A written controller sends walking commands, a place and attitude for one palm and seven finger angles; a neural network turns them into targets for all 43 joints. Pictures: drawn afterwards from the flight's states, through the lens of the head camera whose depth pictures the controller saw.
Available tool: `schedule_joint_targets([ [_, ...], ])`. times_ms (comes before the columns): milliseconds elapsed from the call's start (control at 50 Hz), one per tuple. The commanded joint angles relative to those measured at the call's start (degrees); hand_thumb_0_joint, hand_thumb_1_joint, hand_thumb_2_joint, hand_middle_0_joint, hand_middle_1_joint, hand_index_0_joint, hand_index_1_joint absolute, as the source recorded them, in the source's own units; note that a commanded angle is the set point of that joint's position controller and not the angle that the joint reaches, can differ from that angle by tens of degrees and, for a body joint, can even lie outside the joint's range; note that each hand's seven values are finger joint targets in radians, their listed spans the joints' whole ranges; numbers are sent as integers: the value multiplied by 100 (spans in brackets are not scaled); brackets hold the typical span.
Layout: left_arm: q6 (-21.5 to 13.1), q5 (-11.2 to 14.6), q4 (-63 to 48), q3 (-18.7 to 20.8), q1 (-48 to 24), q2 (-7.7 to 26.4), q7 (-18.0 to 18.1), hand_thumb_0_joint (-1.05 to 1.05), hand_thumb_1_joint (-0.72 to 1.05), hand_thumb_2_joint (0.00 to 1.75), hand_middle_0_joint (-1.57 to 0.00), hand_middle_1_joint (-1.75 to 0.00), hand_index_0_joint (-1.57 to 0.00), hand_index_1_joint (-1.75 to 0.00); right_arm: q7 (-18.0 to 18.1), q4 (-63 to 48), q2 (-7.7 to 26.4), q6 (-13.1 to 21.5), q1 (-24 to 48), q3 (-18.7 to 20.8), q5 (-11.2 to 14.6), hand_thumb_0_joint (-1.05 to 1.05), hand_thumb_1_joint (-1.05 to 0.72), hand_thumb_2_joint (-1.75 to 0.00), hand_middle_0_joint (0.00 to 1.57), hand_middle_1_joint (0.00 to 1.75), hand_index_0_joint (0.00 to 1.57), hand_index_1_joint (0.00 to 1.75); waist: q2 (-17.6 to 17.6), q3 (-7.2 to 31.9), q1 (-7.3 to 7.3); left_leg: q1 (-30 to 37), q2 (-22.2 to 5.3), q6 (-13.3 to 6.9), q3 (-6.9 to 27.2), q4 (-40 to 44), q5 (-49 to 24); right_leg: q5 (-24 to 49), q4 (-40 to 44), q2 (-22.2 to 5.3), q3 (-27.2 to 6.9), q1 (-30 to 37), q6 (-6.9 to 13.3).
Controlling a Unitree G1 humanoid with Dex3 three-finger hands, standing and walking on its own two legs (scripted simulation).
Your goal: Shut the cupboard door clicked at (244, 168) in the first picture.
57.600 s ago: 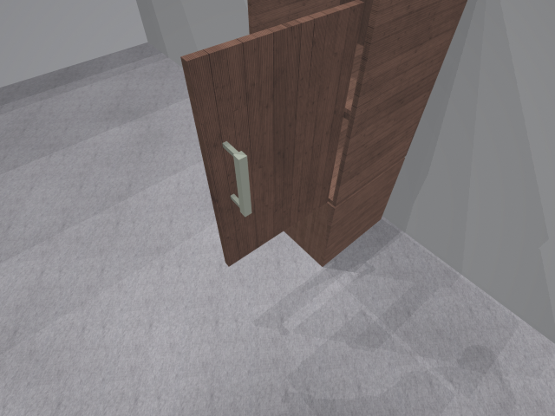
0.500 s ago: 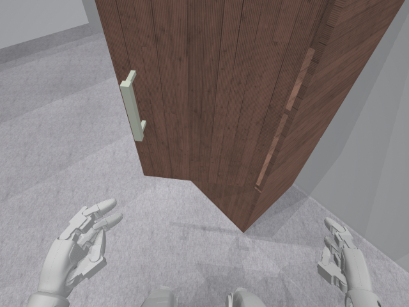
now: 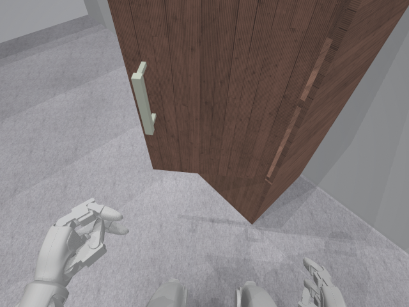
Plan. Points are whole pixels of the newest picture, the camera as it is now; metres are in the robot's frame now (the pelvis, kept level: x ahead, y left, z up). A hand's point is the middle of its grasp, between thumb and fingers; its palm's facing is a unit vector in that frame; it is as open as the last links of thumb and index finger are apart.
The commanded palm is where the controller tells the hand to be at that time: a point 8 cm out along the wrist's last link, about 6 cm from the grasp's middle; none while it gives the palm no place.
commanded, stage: raise the hand and make a fist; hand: left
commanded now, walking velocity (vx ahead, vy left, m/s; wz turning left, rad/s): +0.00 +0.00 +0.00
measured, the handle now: (146, 101) +0.53 +0.17 +0.08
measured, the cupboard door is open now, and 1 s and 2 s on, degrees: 41 41 41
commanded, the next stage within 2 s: bring the fist close to the handle in 1.06 s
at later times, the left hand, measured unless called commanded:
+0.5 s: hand (97, 229) +0.23 +0.19 +0.07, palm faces -0.04 -1.00 -0.04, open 3.1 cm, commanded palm +0.21 +0.25 +0.08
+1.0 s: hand (107, 223) +0.24 +0.17 +0.08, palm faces -0.06 -1.00 -0.04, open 3.1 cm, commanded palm +0.22 +0.23 +0.09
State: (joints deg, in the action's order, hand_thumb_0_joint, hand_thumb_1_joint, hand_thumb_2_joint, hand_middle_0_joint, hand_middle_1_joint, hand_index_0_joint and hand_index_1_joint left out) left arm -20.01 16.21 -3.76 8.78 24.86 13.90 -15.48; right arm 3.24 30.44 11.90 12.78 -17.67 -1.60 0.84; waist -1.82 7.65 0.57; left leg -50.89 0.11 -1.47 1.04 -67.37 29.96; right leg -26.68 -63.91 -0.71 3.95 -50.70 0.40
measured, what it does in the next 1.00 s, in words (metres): stands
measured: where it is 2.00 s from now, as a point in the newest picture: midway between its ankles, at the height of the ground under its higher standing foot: outside the picture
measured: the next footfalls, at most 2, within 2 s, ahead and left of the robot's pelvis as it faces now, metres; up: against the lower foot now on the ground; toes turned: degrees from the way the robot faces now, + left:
none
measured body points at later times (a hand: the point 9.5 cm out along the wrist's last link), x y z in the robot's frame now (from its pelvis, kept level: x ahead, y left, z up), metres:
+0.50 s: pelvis +0.02 +0.01 +0.01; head +0.07 +0.02 +0.46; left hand +0.23 +0.25 +0.08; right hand +0.22 -0.21 -0.04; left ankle +0.03 +0.10 -0.65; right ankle +0.05 -0.12 -0.65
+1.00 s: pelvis +0.02 -0.01 +0.02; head +0.07 -0.01 +0.47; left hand +0.24 +0.23 +0.09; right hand +0.19 -0.25 -0.05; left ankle +0.03 +0.10 -0.65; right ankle +0.05 -0.12 -0.65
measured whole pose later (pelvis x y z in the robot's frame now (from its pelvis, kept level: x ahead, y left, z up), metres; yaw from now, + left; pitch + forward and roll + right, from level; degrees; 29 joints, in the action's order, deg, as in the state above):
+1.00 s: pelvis +0.02 -0.01 +0.02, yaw +0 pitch +11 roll -2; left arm -18.0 16.9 -3.0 9.2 21.7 14.8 -17.1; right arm 3.2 27.3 14.7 10.0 -16.7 -1.2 1.5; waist -1.8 7.1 0.3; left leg -43.3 -0.2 -0.6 1.7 -61.5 29.5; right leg -26.7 -58.6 -0.2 4.4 -43.3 1.2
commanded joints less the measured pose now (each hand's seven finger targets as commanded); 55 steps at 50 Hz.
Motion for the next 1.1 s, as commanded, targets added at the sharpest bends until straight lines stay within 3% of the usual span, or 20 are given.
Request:
schedule_joint_targets([
  [0,-547,39,-1241,175,-351,598,0,0,90,90,-99,-116,-99,-116,57,-1153,943,428,610,381,34,0,-90,-90,20,30,20,30,15,921,-62,496,50,38,307,1343,-409,-237,912,130,-61,696,141],
  [80,-527,13,-1562,274,-295,727,70,0,90,90,-106,-124,-106,-124,58,-1205,960,397,538,384,31,0,-90,-90,20,30,20,30,-272,1115,-136,827,36,72,378,1472,-788,225,810,178,35,865,188],
  [200,-291,-54,-1589,247,-171,663,205,0,90,90,-117,-136,-117,-136,40,-1283,947,193,458,374,34,0,-90,-90,20,30,20,30,-319,974,-105,1033,15,125,367,1573,-1127,568,897,201,110,992,175],
  [280,-171,-42,-1445,263,-207,666,145,0,90,90,-124,-144,-124,-144,31,-1321,950,86,391,355,32,0,-90,-90,20,30,20,30,-199,923,-54,1071,15,116,337,1554,-1306,774,976,240,104,1111,169],
  [340,-142,-9,-1554,238,-318,658,54,0,90,90,-130,-150,-130,-150,17,-1355,948,60,383,337,38,0,-90,-90,20,30,20,30,-345,1014,-47,1201,16,145,301,1553,-1466,940,1010,224,87,1209,162],
  [480,-32,79,-1423,409,-581,803,-66,0,90,90,-130,-150,-130,-150,24,-1327,946,33,366,280,41,0,-90,-90,20,30,20,30,-303,974,-50,1222,30,132,293,1558,-1640,1144,1090,250,61,1394,175],
  [520,-14,114,-1401,419,-583,779,-104,0,90,90,-130,-150,-130,-150,28,-1333,940,35,359,289,62,0,-90,-90,20,30,20,30,-150,1033,-41,1260,24,132,268,1582,-1663,1204,1142,233,48,1492,160],
  [580,8,125,-1427,531,-654,903,-115,0,90,90,-130,-150,-130,-150,29,-1300,944,43,359,286,69,0,-90,-90,20,30,20,30,-234,1117,-90,1327,32,126,268,1589,-1902,1412,1131,240,32,1643,178],
  [680,72,182,-1126,521,-637,840,-154,0,90,90,-130,-150,-130,-150,49,-1272,946,41,384,284,90,0,-90,-90,20,30,20,30,-51,866,-76,1197,53,93,209,1651,-1598,1186,1321,221,-30,1675,154],
  [780,-30,206,-1116,561,-619,870,-154,0,90,90,-130,-150,-130,-150,40,-1274,952,64,391,307,84,0,-90,-90,20,30,20,30,33,951,-109,1077,74,78,150,1609,-1547,1143,1354,176,-134,1815,148],
  [860,-148,185,-1154,503,-643,815,-115,0,90,90,-130,-150,-130,-150,28,-1273,931,73,395,316,93,0,-90,-90,20,30,20,30,-119,897,-93,1084,81,74,105,1611,-1425,1024,1376,149,-168,1719,133],
  [980,-245,217,-1116,522,-703,864,-136,0,90,90,-130,-150,-130,-150,41,-1222,934,58,422,323,96,0,-90,-90,20,30,20,30,53,904,-69,934,89,36,78,1503,-1386,952,1443,130,-321,1825,129],
  [1040,-275,204,-1172,473,-718,827,-149,0,90,90,-130,-150,-130,-150,38,-1222,926,66,430,331,112,0,-90,-90,20,30,20,30,-109,932,-55,1005,87,42,55,1522,-1324,909,1445,108,-311,1744,111],
  [1080,-233,208,-1045,498,-708,848,-151,0,90,90,-130,-150,-130,-150,45,-1214,937,43,419,321,108,0,-90,-90,20,30,20,30,76,872,-61,929,85,28,73,1512,-1294,848,1463,139,-317,1781,122],
])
